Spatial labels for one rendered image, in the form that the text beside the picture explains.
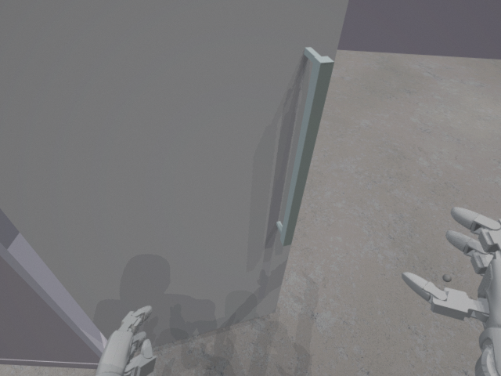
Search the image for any robot left hand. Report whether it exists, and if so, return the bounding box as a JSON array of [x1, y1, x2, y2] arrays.
[[96, 305, 157, 376]]

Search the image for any handle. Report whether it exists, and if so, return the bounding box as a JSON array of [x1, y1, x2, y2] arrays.
[[276, 47, 334, 246]]

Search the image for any robot right forearm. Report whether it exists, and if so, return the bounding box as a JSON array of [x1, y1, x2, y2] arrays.
[[475, 327, 501, 376]]

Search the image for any robot right hand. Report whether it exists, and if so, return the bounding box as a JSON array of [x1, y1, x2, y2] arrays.
[[402, 207, 501, 329]]

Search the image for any fridge door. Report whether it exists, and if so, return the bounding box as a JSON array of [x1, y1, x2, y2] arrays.
[[0, 0, 349, 351]]

